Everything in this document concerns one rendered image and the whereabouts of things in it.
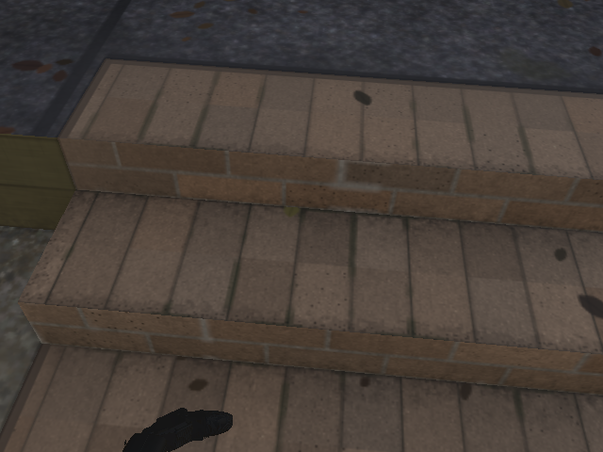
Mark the left robot hand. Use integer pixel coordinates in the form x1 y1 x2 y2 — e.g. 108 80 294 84
122 408 233 452

